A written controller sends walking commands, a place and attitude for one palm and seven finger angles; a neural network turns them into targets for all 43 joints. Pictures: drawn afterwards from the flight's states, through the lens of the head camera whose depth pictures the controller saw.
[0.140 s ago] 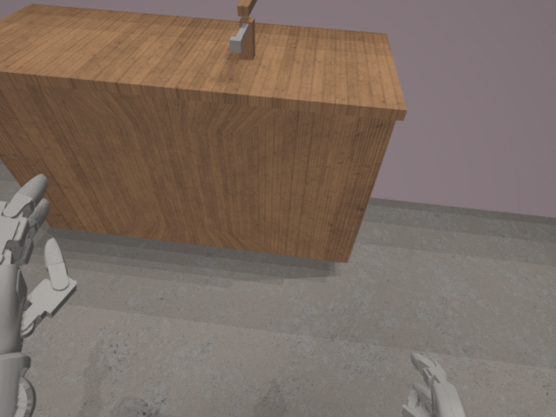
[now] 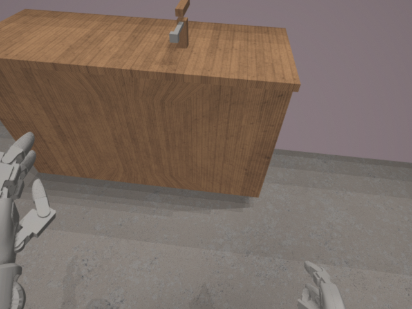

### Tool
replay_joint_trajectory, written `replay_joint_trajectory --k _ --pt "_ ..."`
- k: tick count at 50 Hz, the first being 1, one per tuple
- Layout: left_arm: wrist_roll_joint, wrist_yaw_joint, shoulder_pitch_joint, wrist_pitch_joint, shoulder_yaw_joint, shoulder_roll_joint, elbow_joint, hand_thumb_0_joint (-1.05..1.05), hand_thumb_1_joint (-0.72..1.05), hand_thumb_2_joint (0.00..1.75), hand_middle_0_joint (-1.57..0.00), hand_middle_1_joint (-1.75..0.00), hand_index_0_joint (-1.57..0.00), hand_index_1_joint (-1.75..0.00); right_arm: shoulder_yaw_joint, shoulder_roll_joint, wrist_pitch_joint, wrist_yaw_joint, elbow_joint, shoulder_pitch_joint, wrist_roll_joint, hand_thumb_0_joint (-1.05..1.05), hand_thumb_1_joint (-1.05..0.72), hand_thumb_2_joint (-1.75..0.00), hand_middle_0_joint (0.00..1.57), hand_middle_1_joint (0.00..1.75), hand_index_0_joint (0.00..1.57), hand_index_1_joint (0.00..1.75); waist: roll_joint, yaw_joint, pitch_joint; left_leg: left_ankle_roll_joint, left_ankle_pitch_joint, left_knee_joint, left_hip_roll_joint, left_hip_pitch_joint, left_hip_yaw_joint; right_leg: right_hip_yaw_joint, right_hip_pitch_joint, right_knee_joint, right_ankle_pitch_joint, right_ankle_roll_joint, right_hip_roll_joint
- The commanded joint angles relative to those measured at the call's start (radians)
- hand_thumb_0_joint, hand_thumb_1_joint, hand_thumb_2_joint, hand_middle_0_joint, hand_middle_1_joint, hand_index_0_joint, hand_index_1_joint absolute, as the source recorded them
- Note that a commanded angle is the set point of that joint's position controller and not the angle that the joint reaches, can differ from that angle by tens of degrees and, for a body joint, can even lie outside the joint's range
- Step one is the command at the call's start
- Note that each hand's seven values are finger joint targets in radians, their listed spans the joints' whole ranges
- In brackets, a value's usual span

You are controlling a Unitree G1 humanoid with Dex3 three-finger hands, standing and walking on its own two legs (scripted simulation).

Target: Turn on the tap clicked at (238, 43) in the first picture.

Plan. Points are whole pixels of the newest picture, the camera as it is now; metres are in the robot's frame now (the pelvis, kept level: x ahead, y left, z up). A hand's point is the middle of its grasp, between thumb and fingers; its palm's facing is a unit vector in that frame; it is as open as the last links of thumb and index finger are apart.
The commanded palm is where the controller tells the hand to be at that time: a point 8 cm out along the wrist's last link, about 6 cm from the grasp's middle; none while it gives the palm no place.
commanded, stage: stand and wait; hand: left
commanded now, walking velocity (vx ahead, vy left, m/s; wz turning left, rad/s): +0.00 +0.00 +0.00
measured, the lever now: (174, 37) +0.89 +0.17 +0.14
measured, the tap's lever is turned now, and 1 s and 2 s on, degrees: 0 0 0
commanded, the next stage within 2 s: look at it before walking up in 0.12 s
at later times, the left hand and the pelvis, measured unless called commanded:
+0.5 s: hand (49, 217) +0.20 +0.24 +0.15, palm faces +0.40 -0.84 -0.37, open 7.4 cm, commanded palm +0.16 +0.28 +0.18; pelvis -0.01 +0.00 +0.00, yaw -2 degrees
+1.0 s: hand (118, 212) +0.22 +0.15 +0.16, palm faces +0.18 -0.88 -0.44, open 7.4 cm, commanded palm +0.17 +0.21 +0.18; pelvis -0.05 -0.03 -0.01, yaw -13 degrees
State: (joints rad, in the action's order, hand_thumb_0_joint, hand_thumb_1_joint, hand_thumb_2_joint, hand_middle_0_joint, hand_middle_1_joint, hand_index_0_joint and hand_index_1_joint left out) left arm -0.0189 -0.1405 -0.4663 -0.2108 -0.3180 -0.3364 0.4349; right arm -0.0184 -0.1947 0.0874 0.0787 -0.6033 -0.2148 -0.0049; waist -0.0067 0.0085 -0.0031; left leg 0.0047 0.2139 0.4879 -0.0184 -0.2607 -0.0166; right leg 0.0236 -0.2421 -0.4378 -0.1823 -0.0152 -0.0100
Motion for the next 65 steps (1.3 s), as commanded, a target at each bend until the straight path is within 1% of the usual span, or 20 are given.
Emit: replay_joint_trajectory --k 1,18,25,30,33,36,38,40,41,43,46,50,52,53,54,55,56,58,60,65 --pt "-0.003 -0.016 0.083 -0.057 -0.096 -0.150 0.180 0.00 0.90 0.90 -0.20 -0.30 -0.20 -0.30 0.045 -0.121 0.041 0.006 0.155 0.090 0.004 0.00 -0.90 -0.90 0.20 0.30 0.20 0.30 -0.025 -0.005 -0.081 0.001 -0.003 -0.111 -0.039 -0.036 0.029 0.042 0.066 0.072 0.042 0.012 0.031" --pt "-0.006 -0.018 0.058 -0.056 -0.116 -0.167 0.204 0.00 0.90 0.90 -0.20 -0.30 -0.20 -0.30 0.047 -0.122 0.043 0.006 0.160 0.095 0.004 0.00 -0.90 -0.90 0.20 0.30 0.20 0.30 -0.046 -0.004 -0.101 -0.002 -0.021 -0.120 -0.040 -0.025 0.029 0.030 0.088 0.070 0.063 0.010 0.023" --pt "-0.003 -0.021 0.122 -0.053 -0.094 -0.137 0.186 0.00 0.90 0.90 -0.20 -0.30 -0.20 -0.30 0.056 -0.124 0.033 0.000 0.174 0.096 0.008 0.00 -0.90 -0.90 0.20 0.30 0.20 0.30 -0.046 0.005 -0.053 0.000 0.116 -0.112 -0.108 -0.043 0.018 0.095 -0.042 0.007 -0.001 0.016 0.006" --pt "0.000 -0.026 0.167 -0.054 -0.102 -0.140 0.250 0.00 0.90 0.90 -0.20 -0.30 -0.20 -0.30 0.063 -0.128 0.034 -0.006 0.196 0.107 0.014 0.00 -0.90 -0.90 0.20 0.30 0.20 0.30 -0.117 0.015 -0.076 0.027 0.221 -0.129 -0.183 -0.077 0.053 0.092 -0.077 -0.154 -0.039 0.013 -0.014" --pt "-0.008 -0.028 0.131 -0.054 -0.139 -0.172 0.293 0.00 0.90 0.90 -0.20 -0.30 -0.20 -0.30 0.063 -0.121 0.037 -0.010 0.208 0.110 0.017 0.00 -0.90 -0.90 0.20 0.30 0.20 0.30 -0.185 0.024 -0.112 0.062 0.132 -0.122 -0.262 -0.055 0.067 0.041 -0.100 -0.298 -0.118 -0.003 -0.017" --pt "-0.015 -0.023 0.101 -0.059 -0.136 -0.161 0.315 0.00 0.90 0.90 -0.20 -0.30 -0.20 -0.30 0.060 -0.117 0.042 -0.029 0.206 0.088 0.013 0.00 -0.90 -0.90 0.20 0.30 0.20 0.30 -0.192 0.023 -0.120 0.070 -0.074 -0.026 -0.291 -0.032 0.027 0.004 -0.088 -0.271 -0.167 -0.007 0.003" --pt "-0.013 -0.020 0.102 -0.053 -0.139 -0.161 0.300 0.00 0.90 0.90 -0.20 -0.30 -0.20 -0.30 0.066 -0.119 0.038 -0.040 0.208 0.089 0.020 0.00 -0.90 -0.90 0.20 0.30 0.20 0.30 -0.063 0.021 -0.107 0.011 -0.001 0.123 -0.210 -0.051 -0.067 0.088 -0.085 -0.156 0.001 0.026 0.030" --pt "-0.013 -0.024 0.119 -0.043 -0.149 -0.187 0.252 0.00 0.90 0.90 -0.20 -0.30 -0.20 -0.30 0.064 -0.099 0.022 -0.038 0.209 0.076 0.008 0.00 -0.90 -0.90 0.20 0.30 0.20 0.30 0.239 0.002 -0.077 -0.054 0.317 0.348 -0.023 -0.133 -0.102 0.431 -0.158 0.046 0.095 0.116 0.216" --pt "-0.015 -0.027 0.103 -0.033 -0.155 -0.188 0.224 0.00 0.90 0.90 -0.20 -0.30 -0.20 -0.30 0.068 -0.096 0.016 -0.041 0.204 0.088 0.007 0.00 -0.90 -0.90 0.20 0.30 0.20 0.30 0.264 0.018 -0.066 -0.057 0.355 0.481 -0.003 -0.167 -0.043 0.558 -0.166 0.143 0.001 0.164 0.262" --pt "-0.017 -0.030 0.048 -0.030 -0.172 -0.195 0.191 0.00 0.90 0.90 -0.20 -0.30 -0.20 -0.30 0.062 -0.095 -0.001 -0.048 0.192 0.102 0.003 0.00 -0.90 -0.90 0.20 0.30 0.20 0.30 0.189 0.013 -0.057 -0.064 0.318 0.611 -0.020 -0.261 0.035 0.600 -0.107 0.159 -0.063 0.210 0.274" --pt "-0.023 -0.024 0.012 -0.052 -0.189 -0.206 0.201 0.00 0.90 0.90 -0.20 -0.30 -0.20 -0.30 0.044 -0.088 -0.033 -0.046 0.188 0.100 0.005 0.00 -0.90 -0.90 0.20 0.30 0.20 0.30 0.166 0.009 -0.167 -0.056 0.256 0.445 -0.012 -0.173 0.022 0.382 -0.024 0.088 0.014 0.176 0.193" --pt "-0.022 -0.019 0.015 -0.065 -0.186 -0.205 0.263 0.00 0.90 0.90 -0.20 -0.30 -0.20 -0.30 0.049 -0.099 -0.038 -0.041 0.202 0.117 0.008 0.00 -0.90 -0.90 0.20 0.30 0.20 0.30 0.167 0.021 -0.186 -0.028 0.256 0.141 0.022 -0.033 -0.024 0.388 -0.054 0.107 -0.033 0.148 0.159" --pt "-0.023 -0.015 0.046 -0.071 -0.173 -0.208 0.313 0.00 0.90 0.90 -0.20 -0.30 -0.20 -0.30 0.054 -0.111 -0.030 -0.037 0.193 0.080 0.007 0.00 -0.90 -0.90 0.20 0.30 0.20 0.30 0.093 -0.001 -0.207 -0.007 0.166 -0.080 -0.001 0.120 -0.047 0.324 -0.097 0.065 -0.069 0.085 0.104" --pt "-0.027 -0.013 0.069 -0.077 -0.165 -0.210 0.342 0.00 0.90 0.90 -0.20 -0.30 -0.20 -0.30 0.059 -0.123 -0.022 -0.029 0.198 0.082 0.009 0.00 -0.90 -0.90 0.20 0.30 0.20 0.30 0.004 -0.007 -0.198 0.017 0.113 -0.149 -0.072 0.185 0.007 0.269 -0.142 -0.044 -0.039 0.054 0.055" --pt "-0.025 -0.012 0.070 -0.082 -0.171 -0.207 0.353 0.00 0.90 0.90 -0.20 -0.30 -0.20 -0.30 0.067 -0.146 -0.015 -0.024 0.208 0.094 0.008 0.00 -0.90 -0.90 0.20 0.30 0.20 0.30 -0.153 0.004 -0.174 0.082 0.024 -0.192 -0.241 0.244 0.188 0.181 -0.280 -0.204 -0.107 0.011 -0.028" --pt "-0.011 -0.016 0.069 -0.084 -0.167 -0.204 0.372 0.00 0.90 0.90 -0.20 -0.30 -0.20 -0.30 0.076 -0.141 -0.002 -0.024 0.216 0.090 0.016 0.00 -0.90 -0.90 0.20 0.30 0.20 0.30 -0.244 0.014 -0.171 0.139 -0.185 -0.178 -0.375 0.267 0.266 0.074 -0.375 -0.431 -0.258 -0.013 -0.049" --pt "0.001 -0.019 0.035 -0.084 -0.199 -0.227 0.328 0.00 0.90 0.90 -0.20 -0.30 -0.20 -0.30 0.073 -0.114 0.010 -0.027 0.190 0.087 0.014 0.00 -0.90 -0.90 0.20 0.30 0.20 0.30 -0.250 0.021 -0.170 0.170 -0.121 -0.190 -0.406 0.153 0.235 0.034 -0.346 -0.617 -0.278 -0.021 -0.021" --pt "-0.003 -0.012 0.051 -0.076 -0.165 -0.188 0.332 0.00 0.90 0.90 -0.20 -0.30 -0.20 -0.30 0.076 -0.111 0.022 -0.035 0.175 0.066 0.014 0.00 -0.90 -0.90 0.20 0.30 0.20 0.30 -0.229 0.008 -0.091 0.175 -0.178 -0.146 -0.373 0.086 0.139 0.024 -0.343 -0.631 -0.250 -0.023 0.011" --pt "0.003 -0.007 0.037 -0.060 -0.091 -0.119 0.241 0.00 0.90 0.90 -0.20 -0.30 -0.20 -0.30 0.077 -0.134 0.029 -0.040 0.159 0.053 0.020 0.00 -0.90 -0.90 0.20 0.30 0.20 0.30 -0.201 0.000 -0.007 0.107 -0.285 -0.093 -0.312 0.028 -0.010 -0.050 -0.260 -0.446 -0.253 -0.025 0.013" --pt "0.018 -0.007 0.171 -0.050 -0.087 -0.142 0.152 0.00 0.90 0.90 -0.20 -0.30 -0.20 -0.30 0.069 -0.150 0.048 -0.039 0.147 0.053 0.020 0.00 -0.90 -0.90 0.20 0.30 0.20 0.30 -0.159 -0.016 -0.025 0.032 -0.236 0.091 -0.237 -0.026 -0.065 -0.153 0.031 -0.046 -0.017 -0.018 -0.014"
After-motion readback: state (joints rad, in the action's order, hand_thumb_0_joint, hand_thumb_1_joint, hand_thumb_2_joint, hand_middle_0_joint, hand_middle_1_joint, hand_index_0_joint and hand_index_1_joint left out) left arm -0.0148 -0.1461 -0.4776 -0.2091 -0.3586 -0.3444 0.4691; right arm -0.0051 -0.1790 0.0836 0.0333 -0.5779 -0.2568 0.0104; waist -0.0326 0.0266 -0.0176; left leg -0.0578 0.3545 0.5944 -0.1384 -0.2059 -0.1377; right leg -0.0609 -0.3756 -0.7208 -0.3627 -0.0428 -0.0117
